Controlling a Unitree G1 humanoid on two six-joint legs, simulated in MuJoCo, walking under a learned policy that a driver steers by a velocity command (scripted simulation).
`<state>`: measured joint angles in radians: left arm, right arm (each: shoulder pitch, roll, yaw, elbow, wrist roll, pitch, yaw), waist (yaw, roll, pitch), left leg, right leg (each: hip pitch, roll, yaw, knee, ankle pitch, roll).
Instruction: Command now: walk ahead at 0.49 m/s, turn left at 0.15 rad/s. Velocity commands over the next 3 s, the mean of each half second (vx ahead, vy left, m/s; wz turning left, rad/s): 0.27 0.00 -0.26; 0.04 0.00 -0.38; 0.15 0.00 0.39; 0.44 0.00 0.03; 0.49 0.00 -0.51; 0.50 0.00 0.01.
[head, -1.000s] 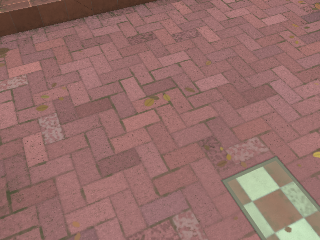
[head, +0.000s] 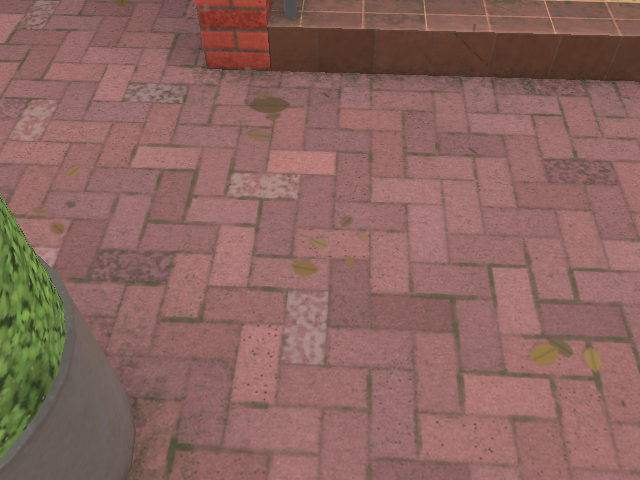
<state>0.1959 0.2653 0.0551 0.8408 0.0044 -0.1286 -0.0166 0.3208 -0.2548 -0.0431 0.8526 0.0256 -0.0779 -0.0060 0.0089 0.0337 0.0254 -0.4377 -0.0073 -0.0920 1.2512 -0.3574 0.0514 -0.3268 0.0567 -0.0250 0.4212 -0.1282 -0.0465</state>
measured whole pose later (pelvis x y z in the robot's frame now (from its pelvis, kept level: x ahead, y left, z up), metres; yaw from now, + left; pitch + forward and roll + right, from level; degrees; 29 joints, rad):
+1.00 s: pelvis +0.21 -0.02 +0.01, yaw -24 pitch +1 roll +1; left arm 0.16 0.21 0.03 0.68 0.03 -0.01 0.02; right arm 0.18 -0.29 -0.07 0.87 0.00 0.03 -0.02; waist -0.03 0.06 0.01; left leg -0.46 0.06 -0.01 0.89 -0.32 -0.07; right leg -0.26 0.04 -0.04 0.44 -0.21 -0.07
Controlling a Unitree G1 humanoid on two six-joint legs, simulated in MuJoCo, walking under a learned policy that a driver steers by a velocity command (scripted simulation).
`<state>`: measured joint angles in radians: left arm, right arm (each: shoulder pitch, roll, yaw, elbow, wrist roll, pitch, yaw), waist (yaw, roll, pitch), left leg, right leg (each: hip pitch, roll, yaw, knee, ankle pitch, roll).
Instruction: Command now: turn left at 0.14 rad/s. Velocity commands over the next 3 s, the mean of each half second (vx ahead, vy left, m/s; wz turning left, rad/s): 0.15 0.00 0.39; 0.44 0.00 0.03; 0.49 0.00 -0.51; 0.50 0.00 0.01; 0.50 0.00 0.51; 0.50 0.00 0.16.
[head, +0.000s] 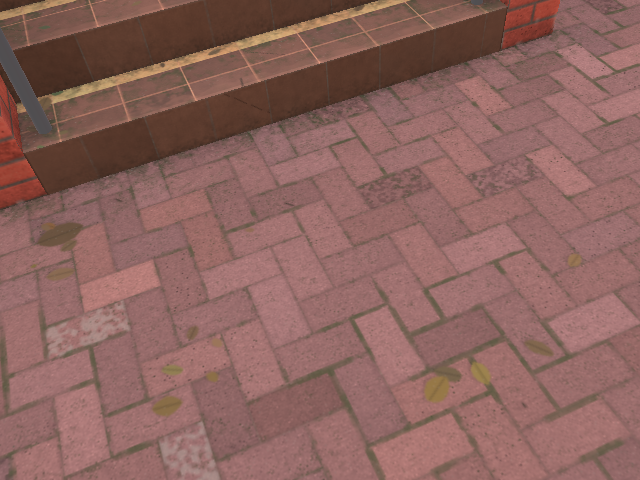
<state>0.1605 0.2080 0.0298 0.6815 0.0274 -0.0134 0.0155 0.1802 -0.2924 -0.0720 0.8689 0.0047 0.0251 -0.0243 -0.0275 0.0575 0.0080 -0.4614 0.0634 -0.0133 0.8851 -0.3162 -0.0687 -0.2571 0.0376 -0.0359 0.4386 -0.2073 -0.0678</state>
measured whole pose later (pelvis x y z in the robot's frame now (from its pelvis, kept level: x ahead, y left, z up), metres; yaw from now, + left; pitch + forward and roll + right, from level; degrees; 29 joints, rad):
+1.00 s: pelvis +0.31 +0.10 +0.00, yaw +15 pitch +2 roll -2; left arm 0.28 0.27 0.06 0.80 -0.01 -0.08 -0.03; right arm 0.23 -0.28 -0.05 0.72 -0.01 -0.11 -0.01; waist 0.02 0.03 0.03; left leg -0.55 0.08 -0.07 1.10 -0.31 0.01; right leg -0.24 0.13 0.02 0.36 -0.14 -0.10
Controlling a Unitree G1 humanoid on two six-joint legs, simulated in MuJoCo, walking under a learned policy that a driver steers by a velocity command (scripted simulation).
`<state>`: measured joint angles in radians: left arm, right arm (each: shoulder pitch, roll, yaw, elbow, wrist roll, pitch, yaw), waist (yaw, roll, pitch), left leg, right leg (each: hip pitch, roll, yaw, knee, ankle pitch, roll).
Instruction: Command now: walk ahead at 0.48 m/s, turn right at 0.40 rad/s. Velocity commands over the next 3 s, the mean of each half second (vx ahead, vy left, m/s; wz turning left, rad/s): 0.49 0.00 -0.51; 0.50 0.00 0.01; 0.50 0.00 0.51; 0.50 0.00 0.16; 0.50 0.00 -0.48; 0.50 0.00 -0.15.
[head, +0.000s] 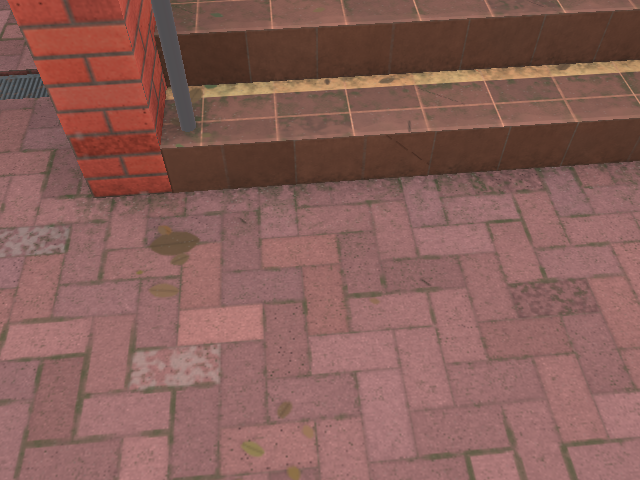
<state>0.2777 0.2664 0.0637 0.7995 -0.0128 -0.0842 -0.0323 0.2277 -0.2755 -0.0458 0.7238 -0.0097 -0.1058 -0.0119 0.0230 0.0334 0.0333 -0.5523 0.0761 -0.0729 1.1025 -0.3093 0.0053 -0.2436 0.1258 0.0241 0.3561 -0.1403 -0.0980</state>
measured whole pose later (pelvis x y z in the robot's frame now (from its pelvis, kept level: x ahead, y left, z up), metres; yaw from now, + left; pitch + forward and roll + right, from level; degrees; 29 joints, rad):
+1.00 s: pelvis +0.51 -0.12 +0.01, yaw -15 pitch +0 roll -1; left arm 0.30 0.24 0.06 0.80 0.02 -0.10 -0.02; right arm 0.24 -0.31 -0.07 0.83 0.03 -0.04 -0.01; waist 0.02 0.05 0.03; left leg -0.64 0.11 -0.09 1.11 -0.18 0.00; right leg -0.12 0.03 -0.14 0.31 -0.19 -0.06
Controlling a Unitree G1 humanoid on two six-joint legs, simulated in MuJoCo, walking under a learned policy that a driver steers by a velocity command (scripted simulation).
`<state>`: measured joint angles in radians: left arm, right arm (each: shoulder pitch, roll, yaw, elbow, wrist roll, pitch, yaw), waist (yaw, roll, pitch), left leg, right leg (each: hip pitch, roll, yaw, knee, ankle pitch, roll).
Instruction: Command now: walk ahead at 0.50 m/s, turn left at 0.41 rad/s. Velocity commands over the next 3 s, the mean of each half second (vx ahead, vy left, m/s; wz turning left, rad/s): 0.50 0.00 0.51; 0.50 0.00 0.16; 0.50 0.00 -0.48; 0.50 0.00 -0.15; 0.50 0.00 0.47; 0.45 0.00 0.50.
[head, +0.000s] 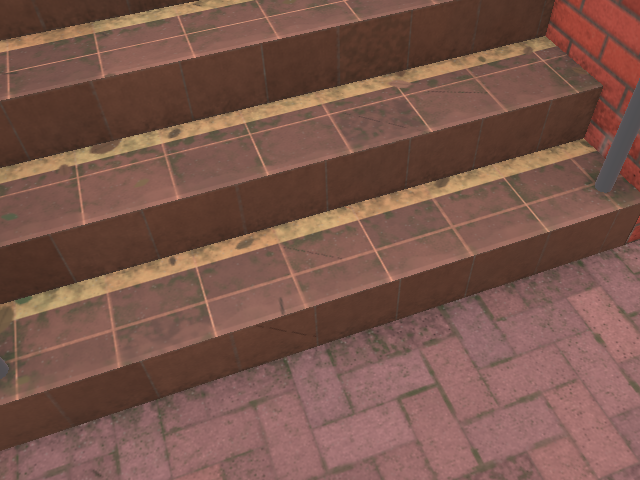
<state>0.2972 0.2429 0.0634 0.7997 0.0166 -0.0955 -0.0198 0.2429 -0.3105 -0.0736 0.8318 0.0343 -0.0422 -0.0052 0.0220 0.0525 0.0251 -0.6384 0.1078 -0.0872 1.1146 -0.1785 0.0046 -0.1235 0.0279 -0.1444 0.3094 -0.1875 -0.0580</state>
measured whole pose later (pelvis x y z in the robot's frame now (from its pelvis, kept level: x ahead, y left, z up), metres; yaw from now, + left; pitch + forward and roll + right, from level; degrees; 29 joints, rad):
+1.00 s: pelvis +0.55 +0.10 +0.00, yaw +20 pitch +1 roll +0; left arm 0.37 0.25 0.03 0.81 0.01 -0.05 0.00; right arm 0.19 -0.26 -0.01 0.68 -0.02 -0.08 0.00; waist 0.05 0.04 0.01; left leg -0.69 0.02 -0.03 1.40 -0.34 -0.04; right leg -0.24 0.09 0.07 0.39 -0.17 -0.07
